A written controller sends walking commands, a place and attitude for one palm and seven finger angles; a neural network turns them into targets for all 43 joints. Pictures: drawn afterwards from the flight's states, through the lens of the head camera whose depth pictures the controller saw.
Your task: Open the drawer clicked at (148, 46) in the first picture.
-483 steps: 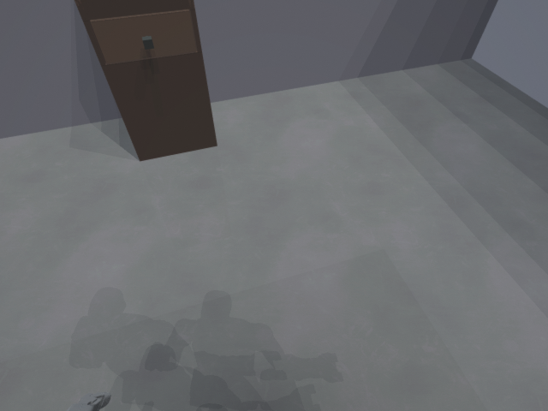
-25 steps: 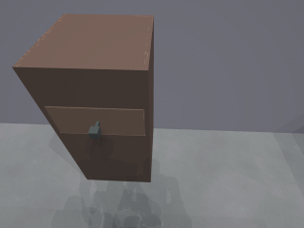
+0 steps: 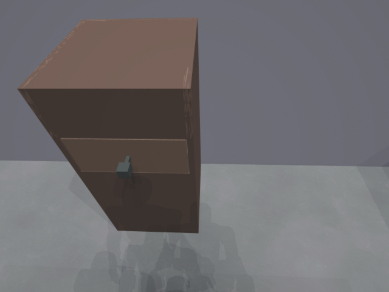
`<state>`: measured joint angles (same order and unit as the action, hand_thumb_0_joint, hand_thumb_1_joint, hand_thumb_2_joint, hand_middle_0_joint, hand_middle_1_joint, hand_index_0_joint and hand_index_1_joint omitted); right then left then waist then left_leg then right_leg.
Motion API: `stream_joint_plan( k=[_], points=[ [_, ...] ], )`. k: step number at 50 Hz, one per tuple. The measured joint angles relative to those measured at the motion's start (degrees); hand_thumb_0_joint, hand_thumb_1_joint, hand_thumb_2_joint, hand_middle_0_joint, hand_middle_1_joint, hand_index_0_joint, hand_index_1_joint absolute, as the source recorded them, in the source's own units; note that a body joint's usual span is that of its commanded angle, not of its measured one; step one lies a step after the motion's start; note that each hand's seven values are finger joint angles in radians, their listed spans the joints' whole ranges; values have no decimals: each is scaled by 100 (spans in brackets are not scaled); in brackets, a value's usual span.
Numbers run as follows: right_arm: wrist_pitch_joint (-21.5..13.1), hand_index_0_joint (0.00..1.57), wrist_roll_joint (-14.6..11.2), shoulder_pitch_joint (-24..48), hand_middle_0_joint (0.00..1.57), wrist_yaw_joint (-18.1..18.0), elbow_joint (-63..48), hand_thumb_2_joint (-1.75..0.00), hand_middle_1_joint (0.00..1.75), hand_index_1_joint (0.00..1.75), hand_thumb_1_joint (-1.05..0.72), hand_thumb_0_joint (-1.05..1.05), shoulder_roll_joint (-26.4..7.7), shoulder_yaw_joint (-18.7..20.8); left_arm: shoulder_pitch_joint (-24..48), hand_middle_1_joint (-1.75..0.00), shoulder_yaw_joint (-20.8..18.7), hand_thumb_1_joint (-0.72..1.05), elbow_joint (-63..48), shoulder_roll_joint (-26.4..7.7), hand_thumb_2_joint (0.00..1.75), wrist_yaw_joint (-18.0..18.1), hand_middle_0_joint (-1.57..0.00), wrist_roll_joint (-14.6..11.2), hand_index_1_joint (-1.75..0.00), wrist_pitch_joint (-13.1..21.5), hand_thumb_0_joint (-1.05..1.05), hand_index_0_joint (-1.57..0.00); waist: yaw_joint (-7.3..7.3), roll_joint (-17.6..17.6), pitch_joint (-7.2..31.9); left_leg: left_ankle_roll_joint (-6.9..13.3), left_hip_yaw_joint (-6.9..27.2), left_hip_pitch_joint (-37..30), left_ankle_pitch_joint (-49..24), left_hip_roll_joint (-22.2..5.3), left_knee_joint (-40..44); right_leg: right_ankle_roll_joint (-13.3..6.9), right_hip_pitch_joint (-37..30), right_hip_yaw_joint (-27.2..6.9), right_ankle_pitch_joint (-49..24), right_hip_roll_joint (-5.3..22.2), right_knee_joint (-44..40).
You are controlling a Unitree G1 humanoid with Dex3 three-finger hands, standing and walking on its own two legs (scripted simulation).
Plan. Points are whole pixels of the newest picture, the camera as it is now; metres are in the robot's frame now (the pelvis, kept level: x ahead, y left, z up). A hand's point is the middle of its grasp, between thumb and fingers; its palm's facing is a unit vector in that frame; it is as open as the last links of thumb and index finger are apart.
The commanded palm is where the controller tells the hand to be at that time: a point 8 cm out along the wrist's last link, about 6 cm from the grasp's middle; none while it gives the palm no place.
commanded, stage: look again from close up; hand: left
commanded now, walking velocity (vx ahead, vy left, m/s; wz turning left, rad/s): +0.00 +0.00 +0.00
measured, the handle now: (126, 165) +0.50 +0.26 -0.13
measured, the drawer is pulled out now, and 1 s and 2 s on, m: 0.00 0.00 0.00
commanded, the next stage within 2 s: raise the hand with hooked fingers in 0.38 s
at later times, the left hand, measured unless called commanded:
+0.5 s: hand out of the picture +0.00 +0.24 -0.17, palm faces -0.03 -0.98 -0.19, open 7.4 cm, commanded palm +0.08 +0.29 -0.06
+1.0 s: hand out of the picture +0.14 +0.29 -0.07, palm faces +0.03 -0.12 -0.99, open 9.2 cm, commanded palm +0.13 +0.29 +0.00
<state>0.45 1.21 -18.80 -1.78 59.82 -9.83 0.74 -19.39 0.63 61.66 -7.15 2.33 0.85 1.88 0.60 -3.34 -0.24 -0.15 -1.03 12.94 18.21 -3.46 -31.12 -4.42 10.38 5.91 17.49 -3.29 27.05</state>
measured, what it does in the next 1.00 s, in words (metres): lowers itself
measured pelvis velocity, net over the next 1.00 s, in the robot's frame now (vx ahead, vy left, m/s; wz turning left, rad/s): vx -0.05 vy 0.07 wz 0.02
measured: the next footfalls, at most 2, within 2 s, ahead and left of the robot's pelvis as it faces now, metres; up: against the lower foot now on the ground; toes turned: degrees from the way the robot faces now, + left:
none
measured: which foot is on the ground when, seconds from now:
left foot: down 0.00-1.00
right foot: down 0.00-1.00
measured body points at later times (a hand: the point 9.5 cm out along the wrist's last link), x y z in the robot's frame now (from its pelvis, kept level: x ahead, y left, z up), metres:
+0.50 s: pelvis -0.02 +0.07 +0.00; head -0.02 +0.08 +0.45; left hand +0.01 +0.29 -0.16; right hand -0.01 -0.16 -0.15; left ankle -0.02 +0.14 -0.74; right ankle -0.03 -0.07 -0.74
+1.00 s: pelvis -0.05 +0.07 -0.05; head -0.03 +0.07 +0.40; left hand +0.13 +0.29 -0.02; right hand +0.21 -0.14 -0.10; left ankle -0.03 +0.14 -0.74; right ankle -0.01 -0.03 -0.74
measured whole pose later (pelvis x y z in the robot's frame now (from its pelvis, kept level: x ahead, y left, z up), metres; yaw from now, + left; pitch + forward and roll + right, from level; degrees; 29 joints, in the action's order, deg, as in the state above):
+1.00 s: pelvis -0.05 +0.07 -0.05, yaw +1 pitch +9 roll +0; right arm 6.6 3.8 -3.6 2.3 27.0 -14.3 1.7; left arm -20.7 8.3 3.8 -18.1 28.6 65.3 0.6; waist -5.8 0.2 6.9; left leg 4.3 -3.5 38.2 24.7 3.1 -54.2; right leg -1.8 39.1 -0.5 23.9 -2.3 54.5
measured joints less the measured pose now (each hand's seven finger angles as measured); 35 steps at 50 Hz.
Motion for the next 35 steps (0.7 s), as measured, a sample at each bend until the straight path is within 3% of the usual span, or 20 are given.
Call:
stream_joint_plan(
  k=[5,13,25,26,27,28,30,32,35],
  points=[
    [-7,19,-9,99,20,1,-65,-89,29,30,-91,0,-77,7,92,-30,-42,91,-155,-192,90,30,-20,-28,-30,-56,1,-20,-12,131,33,-118,-54,-192,24,109,108,103,-65,-98,64,111,114],
    [-56,19,2,348,20,41,-34,-89,29,30,-91,0,-63,-92,338,-30,5,91,-305,-331,90,-2,-20,-55,-30,-126,1,-20,-54,303,16,97,-247,-367,-93,278,286,306,-147,-283,-66,278,39],
    [-76,20,-29,312,20,101,112,-89,29,30,-91,0,-11,-163,296,-30,57,91,-174,-268,90,9,-20,3,-30,-187,1,-20,-69,378,-66,364,-398,-305,-304,488,468,575,-74,-427,-342,483,-168],
    [-119,20,-115,215,20,84,-115,-89,29,30,-91,0,-23,-197,60,-30,104,91,-980,-298,90,17,-20,265,-30,-552,1,-20,-92,386,-124,383,-420,-245,-297,502,411,561,8,-450,-342,497,-83],
    [-351,20,-164,68,20,13,-364,-89,29,30,-91,0,-35,-226,-242,-30,187,91,-2006,-378,89,92,-21,565,-30,-690,1,-20,-158,413,-155,395,-465,-211,-311,539,409,458,154,-488,-289,529,138],
    [-635,20,-206,-57,20,-52,-562,-89,29,30,-91,1,-41,-225,-523,-31,290,90,-2966,-485,89,279,-21,775,-30,-732,2,-20,-193,443,-100,394,-503,-145,-338,592,426,393,365,-507,-107,565,460],
    [-1093,20,-244,-147,20,-128,-906,-89,29,30,-91,1,-82,-188,-748,-32,492,89,-4355,-680,89,672,-21,1240,-31,-757,2,-20,-130,417,8,419,-491,45,-379,705,363,330,699,-531,123,559,878],
    [-1273,20,-144,-65,20,-122,-1299,-89,29,30,-91,1,-179,-160,-569,-33,607,86,-5132,-857,88,1016,-21,2053,-32,-653,2,-20,-6,358,119,466,-446,434,-321,819,33,242,1016,-576,193,481,908],
    [-1043,20,47,271,20,23,-1852,-89,29,30,-91,1,-413,-79,-32,-36,615,82,-5413,-896,86,1525,-21,3550,-35,-457,2,-20,51,107,367,493,-437,1069,-105,821,-596,213,1608,-796,94,322,1389]
  ],
)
